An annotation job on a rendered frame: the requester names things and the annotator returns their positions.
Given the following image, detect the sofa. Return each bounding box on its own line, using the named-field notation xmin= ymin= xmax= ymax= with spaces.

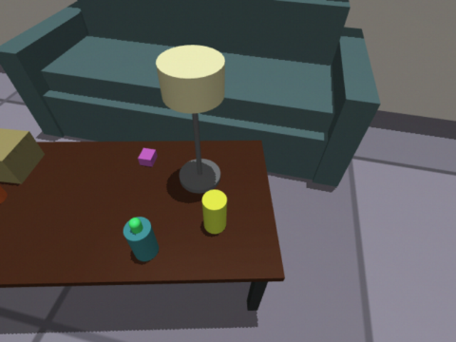
xmin=0 ymin=0 xmax=380 ymax=187

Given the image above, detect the coffee table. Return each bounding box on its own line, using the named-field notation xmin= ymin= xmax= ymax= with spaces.
xmin=0 ymin=140 xmax=285 ymax=311

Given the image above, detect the desk lamp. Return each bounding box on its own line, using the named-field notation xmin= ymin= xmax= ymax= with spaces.
xmin=156 ymin=45 xmax=225 ymax=193

